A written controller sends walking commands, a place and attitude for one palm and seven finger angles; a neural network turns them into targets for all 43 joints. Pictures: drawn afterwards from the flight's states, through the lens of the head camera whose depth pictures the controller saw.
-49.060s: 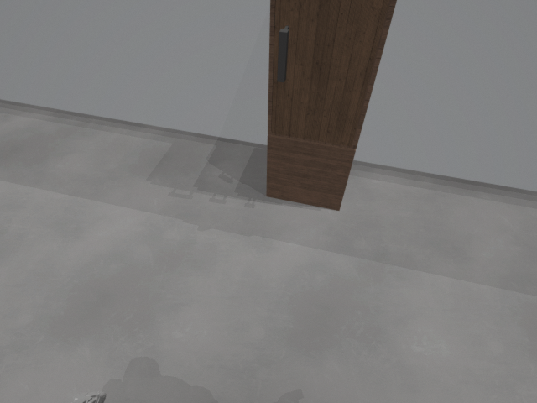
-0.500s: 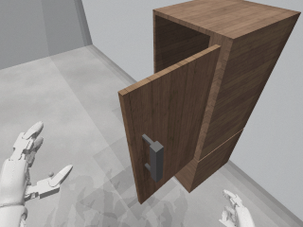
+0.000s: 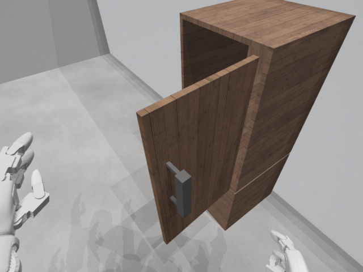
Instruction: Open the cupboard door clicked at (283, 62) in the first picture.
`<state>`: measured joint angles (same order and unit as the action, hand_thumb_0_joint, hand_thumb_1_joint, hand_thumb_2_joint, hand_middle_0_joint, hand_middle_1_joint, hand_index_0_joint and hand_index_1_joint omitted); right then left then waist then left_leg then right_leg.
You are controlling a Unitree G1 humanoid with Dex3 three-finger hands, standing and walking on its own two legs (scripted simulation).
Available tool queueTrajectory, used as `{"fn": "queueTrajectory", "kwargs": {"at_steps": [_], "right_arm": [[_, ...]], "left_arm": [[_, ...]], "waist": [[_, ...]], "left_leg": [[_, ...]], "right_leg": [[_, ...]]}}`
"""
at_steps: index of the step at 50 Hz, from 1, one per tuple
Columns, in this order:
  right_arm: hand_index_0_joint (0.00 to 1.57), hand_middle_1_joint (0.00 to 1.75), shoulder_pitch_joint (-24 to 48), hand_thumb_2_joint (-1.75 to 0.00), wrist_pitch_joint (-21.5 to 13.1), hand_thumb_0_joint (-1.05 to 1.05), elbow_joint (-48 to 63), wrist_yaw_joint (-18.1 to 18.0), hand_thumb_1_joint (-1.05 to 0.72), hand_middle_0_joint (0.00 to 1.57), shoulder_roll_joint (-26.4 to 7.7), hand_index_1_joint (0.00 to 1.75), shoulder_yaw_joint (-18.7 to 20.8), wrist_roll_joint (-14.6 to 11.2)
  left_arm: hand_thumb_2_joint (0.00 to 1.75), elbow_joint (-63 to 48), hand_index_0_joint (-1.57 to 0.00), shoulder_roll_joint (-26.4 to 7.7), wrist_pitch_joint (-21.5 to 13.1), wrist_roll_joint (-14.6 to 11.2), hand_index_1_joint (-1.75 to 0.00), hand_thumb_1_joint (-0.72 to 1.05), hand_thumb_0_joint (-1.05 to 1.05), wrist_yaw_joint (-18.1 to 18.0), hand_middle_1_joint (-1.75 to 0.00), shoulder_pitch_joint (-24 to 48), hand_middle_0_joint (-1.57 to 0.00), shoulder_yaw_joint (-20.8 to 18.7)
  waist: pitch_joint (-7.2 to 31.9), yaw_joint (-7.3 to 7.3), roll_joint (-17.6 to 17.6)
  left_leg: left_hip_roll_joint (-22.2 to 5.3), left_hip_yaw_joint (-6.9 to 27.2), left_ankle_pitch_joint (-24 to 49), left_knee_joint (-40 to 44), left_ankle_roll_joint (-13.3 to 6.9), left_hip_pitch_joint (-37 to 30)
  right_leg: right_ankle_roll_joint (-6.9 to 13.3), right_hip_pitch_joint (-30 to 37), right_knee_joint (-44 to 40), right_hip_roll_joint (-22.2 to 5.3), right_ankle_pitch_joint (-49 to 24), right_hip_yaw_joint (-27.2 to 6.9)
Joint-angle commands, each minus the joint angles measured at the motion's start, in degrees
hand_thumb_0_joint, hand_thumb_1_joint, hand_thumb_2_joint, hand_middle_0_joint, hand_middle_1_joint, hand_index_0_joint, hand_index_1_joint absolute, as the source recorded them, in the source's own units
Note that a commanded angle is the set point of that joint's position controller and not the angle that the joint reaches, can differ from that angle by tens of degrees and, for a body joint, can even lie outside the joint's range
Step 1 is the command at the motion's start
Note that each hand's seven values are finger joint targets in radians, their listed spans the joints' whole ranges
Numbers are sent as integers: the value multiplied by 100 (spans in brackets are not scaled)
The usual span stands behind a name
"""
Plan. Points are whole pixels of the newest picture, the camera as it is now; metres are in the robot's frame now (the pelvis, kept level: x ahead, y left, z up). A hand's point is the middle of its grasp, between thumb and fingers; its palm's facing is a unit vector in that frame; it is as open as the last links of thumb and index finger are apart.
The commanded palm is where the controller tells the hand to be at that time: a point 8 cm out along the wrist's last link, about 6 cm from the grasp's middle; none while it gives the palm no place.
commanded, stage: draw the hand back to the body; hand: left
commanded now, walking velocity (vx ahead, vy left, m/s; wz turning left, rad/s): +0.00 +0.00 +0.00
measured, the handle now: (177, 190) +0.31 +0.06 +0.00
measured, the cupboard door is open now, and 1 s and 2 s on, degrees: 95 95 95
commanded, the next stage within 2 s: step back with the hand held close in 0.06 s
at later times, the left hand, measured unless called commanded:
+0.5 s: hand (49, 201) +0.18 +0.25 +0.15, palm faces +0.35 -0.79 -0.50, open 7.4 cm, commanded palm +0.12 +0.30 +0.17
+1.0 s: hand (14, 232) +0.12 +0.27 +0.16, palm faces +0.44 -0.78 -0.44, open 7.4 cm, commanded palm +0.05 +0.32 +0.17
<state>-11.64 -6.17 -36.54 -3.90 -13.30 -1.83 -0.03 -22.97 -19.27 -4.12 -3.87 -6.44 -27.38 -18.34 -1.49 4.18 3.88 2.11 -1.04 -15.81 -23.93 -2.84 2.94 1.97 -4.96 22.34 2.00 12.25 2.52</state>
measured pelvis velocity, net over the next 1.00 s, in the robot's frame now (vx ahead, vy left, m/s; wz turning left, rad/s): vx -0.09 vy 0.02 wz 0.01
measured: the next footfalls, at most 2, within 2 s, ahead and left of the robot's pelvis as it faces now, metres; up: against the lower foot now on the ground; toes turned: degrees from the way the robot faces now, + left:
right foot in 1.48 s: -0.23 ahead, -0.10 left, +0.00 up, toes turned -2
left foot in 1.74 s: -0.21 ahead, +0.11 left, +0.00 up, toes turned +5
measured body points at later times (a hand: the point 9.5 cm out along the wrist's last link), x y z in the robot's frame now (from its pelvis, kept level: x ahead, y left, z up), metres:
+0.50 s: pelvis -0.02 +0.00 +0.00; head -0.01 -0.01 +0.45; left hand +0.15 +0.29 +0.18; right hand +0.15 -0.25 -0.08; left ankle -0.02 +0.08 -0.74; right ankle +0.01 -0.10 -0.74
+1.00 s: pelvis -0.09 +0.02 -0.02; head -0.07 +0.03 +0.43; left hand +0.09 +0.31 +0.18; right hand +0.08 -0.23 -0.10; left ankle -0.03 +0.08 -0.74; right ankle +0.01 -0.10 -0.74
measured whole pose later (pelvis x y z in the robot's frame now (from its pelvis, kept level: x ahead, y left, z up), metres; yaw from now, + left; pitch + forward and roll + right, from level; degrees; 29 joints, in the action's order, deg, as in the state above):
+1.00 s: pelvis -0.09 +0.02 -0.02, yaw +1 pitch +0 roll -1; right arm -12.7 -3.7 -32.8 -3.9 -12.6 -0.5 0.3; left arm -31.6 -22.3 -12.3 -0.6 -9.2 -29.3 -24.3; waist -2.6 -0.3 -0.7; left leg 2.7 -1.7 -19.3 -40.2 -3.2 24.0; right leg 1.2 -23.9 34.0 0.8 9.8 2.8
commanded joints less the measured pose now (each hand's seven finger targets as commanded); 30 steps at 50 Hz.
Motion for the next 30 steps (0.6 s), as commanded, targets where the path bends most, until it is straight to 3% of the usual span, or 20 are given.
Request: {"fn": "queueTrajectory", "kwargs": {"at_steps": [1, 8, 9, 10, 11, 14, 17, 19, 21, 22, 30], "right_arm": [[20, 30, 851, -90, -367, 0, 925, -29, -90, 20, -570, 30, 241, -29], [20, 30, 882, -90, -388, 0, 870, -18, -90, 20, -562, 30, 255, -22], [20, 30, 915, -90, -399, 0, 860, -24, -90, 20, -583, 30, 253, -35], [20, 30, 758, -90, -304, 0, 1071, -38, -90, 20, -690, 30, 270, -110], [20, 30, 729, -90, -223, 0, 942, -53, -90, 20, -644, 30, 302, -44], [20, 30, 743, -90, -74, 0, 1021, -22, -90, 20, -704, 30, 354, -20], [20, 30, 756, -90, 29, 0, 1073, -50, -90, 20, -719, 30, 406, -10], [20, 30, 712, -90, 114, 0, 1149, -62, -90, 20, -712, 30, 453, -35], [20, 30, 707, -90, 172, 0, 1212, -83, -90, 20, -697, 30, 489, -60], [20, 30, 739, -90, 184, 0, 1199, -105, -90, 20, -687, 30, 506, -65], [20, 30, 638, -90, 170, 0, 1310, -158, -90, 20, -724, 30, 522, -72]], "left_arm": [[90, -1256, -20, -1112, -422, 23, -30, 90, 0, -107, -30, 584, -20, -720], [90, -1079, -20, -1061, -441, 3, -30, 90, 0, -85, -30, 488, -20, -700], [90, -1328, -20, -1179, -476, 22, -30, 90, 0, -102, -30, 1030, -20, -712], [90, -1498, -20, -1978, -735, 51, -30, 90, 0, -165, -30, 1551, -20, -1563], [90, -881, -20, -1462, -751, 55, -30, 90, 0, -96, -30, 834, -20, -1225], [90, -925, -20, -1125, -827, 101, -30, 90, 0, -31, -30, 181, -20, -886], [90, -1126, -20, -1246, -850, 99, -30, 90, 0, -79, -30, -163, -20, -1014], [90, -1252, -20, -1345, -833, 96, -30, 90, 0, -112, -30, -298, -20, -1117], [90, -1421, -20, -1471, -840, 95, -30, 90, 0, -151, -30, -325, -20, -1227], [90, -1476, -20, -1598, -854, 96, -30, 90, 0, -185, -30, -335, -20, -1353], [90, -1731, -20, -1528, -922, 162, -30, 90, 0, -285, -30, -428, -20, -1297]], "waist": [[315, -15, 40], [234, -9, 11], [341, -51, 80], [-155, -288, -240], [-71, -323, -512], [352, -332, -149], [797, -311, -139], [1047, -326, -370], [1119, -348, -471], [1149, -340, -357], [805, -367, -108]], "left_leg": [[-335, 313, 1361, 446, 200, 361], [-317, 260, 1278, 450, 166, 352], [-303, 265, 1197, 448, 157, 307], [-409, 465, 693, 314, 41, 753], [-385, 508, 699, 148, 27, 683], [-423, 454, 1082, 117, 61, 637], [-490, 448, 1596, 128, 82, 740], [-540, 454, 1829, 63, 96, 829], [-536, 447, 1811, -46, 92, 925], [-534, 447, 1777, -79, 91, 972], [-703, 743, 758, 142, -41, 1726]], "right_leg": [[3, 182, -333, -211, -793, -240], [-14, 159, -410, -233, -758, -274], [-17, 160, -432, -234, -687, -308], [-31, -440, -753, -488, -755, -948], [-1, -502, -804, -627, -808, -1003], [3, -401, -588, -711, -1190, -866], [-37, -111, -263, -702, -1780, -714], [-62, 30, -59, -698, -2087, -691], [-66, -18, 11, -738, -2200, -746], [-40, -32, 46, -792, -2258, -779], [-72, -326, 248, -631, -989, -811]]}}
